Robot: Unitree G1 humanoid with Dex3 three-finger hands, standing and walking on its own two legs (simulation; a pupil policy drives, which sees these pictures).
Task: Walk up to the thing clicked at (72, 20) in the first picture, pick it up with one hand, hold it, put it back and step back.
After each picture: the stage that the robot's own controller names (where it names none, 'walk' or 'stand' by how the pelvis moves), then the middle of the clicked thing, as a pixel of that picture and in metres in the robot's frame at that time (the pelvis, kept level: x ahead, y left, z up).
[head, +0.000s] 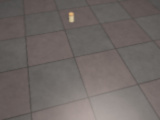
stand; (71, 17) +1.88 +0.11 -0.72
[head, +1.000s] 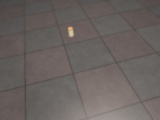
walk; (70, 31) +1.76 +0.24 -0.71
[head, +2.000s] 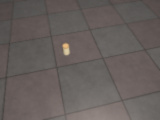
walk; (66, 49) +1.21 +0.23 -0.71
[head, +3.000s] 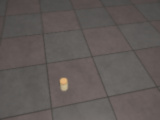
walk; (63, 84) +0.79 +0.17 -0.70
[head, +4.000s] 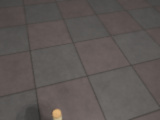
walk; (57, 116) +0.49 +0.16 -0.71
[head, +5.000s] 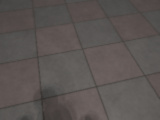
stand; out of the picture +0.36 +0.15 -0.71
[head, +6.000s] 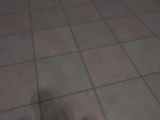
stand; out of the picture +0.36 +0.16 -0.72
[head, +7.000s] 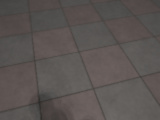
stand; out of the picture +0.37 +0.16 -0.73
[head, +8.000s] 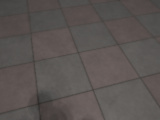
stand; out of the picture +0.35 +0.16 -0.73
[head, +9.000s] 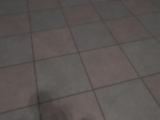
go down; out of the picture +0.35 +0.16 -0.73
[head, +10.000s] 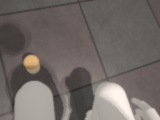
go down; (32, 64) +0.43 +0.20 -0.36
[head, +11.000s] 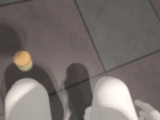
approach; (23, 61) +0.42 +0.22 -0.31
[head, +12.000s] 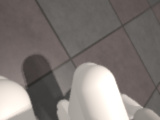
close in; out of the picture +0.40 +0.26 -0.22
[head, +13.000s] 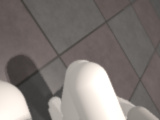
close; out of the picture +0.40 +0.27 -0.22
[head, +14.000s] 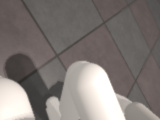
lift; out of the picture +0.37 +0.26 -0.23
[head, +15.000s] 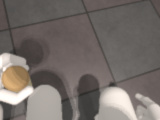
lift; (18, 82) +0.31 +0.22 -0.04
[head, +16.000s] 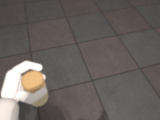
hold; (35, 89) +0.32 +0.16 +0.03
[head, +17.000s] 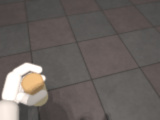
hold; (35, 90) +0.32 +0.17 +0.01
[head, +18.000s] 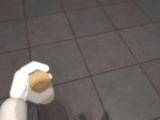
crouch; (42, 88) +0.33 +0.14 +0.00
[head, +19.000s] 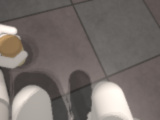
crouch; (13, 51) +0.43 +0.21 -0.08
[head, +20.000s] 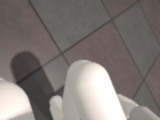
lower; out of the picture +0.40 +0.30 -0.22
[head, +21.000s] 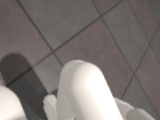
lower; out of the picture +0.42 +0.29 -0.23
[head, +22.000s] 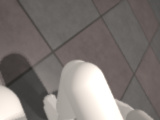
lower; out of the picture +0.42 +0.29 -0.23
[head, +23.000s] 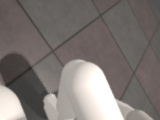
lower; out of the picture +0.42 +0.29 -0.23
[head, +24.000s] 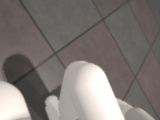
open; out of the picture +0.41 +0.28 -0.23
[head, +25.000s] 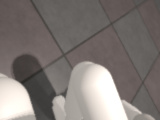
stand; out of the picture +0.41 +0.27 -0.23
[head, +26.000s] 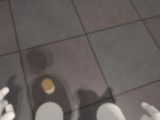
walk; (48, 86) +0.43 +0.18 -0.50
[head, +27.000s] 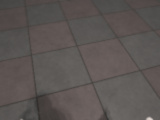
stand; out of the picture +0.39 +0.15 -0.66
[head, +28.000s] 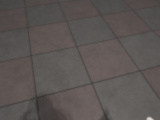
stand; out of the picture +0.39 +0.16 -0.67
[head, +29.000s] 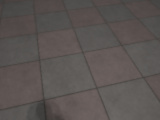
stand; out of the picture +0.41 +0.14 -0.72
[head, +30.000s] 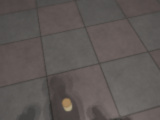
walk; (67, 104) +0.46 +0.16 -0.70
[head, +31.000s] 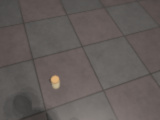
walk; (55, 82) +0.65 +0.17 -0.71
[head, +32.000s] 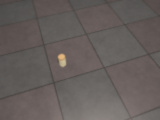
stand; (62, 60) +0.97 +0.22 -0.70
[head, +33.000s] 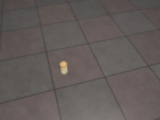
stand; (63, 67) +0.97 +0.18 -0.71
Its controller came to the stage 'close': yes
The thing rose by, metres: 0.71
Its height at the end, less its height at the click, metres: +0.00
